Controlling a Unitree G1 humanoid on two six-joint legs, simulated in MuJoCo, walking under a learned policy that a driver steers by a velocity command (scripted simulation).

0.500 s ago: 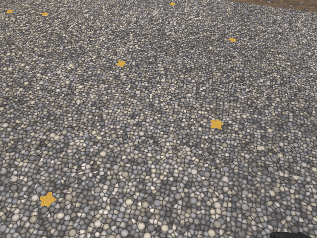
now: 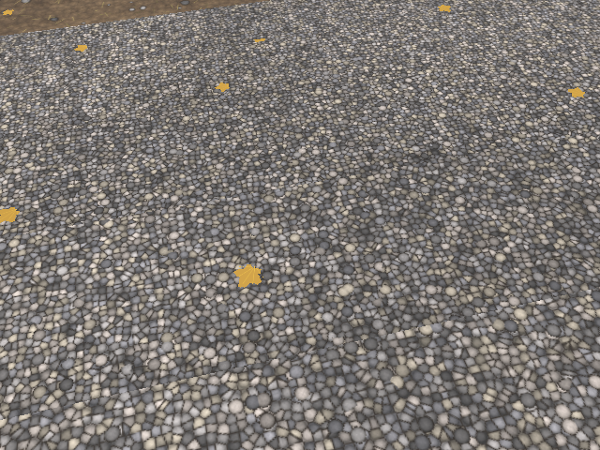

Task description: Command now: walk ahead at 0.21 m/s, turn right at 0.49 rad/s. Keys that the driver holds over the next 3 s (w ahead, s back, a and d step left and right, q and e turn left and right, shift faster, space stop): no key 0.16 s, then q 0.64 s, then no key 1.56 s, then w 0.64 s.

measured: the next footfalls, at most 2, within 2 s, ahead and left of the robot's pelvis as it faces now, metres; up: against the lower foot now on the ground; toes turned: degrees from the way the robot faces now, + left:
right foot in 0.08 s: +0.20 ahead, -0.13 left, -0.17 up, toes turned -5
left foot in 0.54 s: +0.24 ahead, +0.09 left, -0.17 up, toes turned +9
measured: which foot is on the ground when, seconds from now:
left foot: down 0.00-0.06, up 0.08-0.52, down 0.54-1.00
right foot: up 0.00-0.06, down 0.08-0.56, up 0.58-0.94, down 0.96-1.00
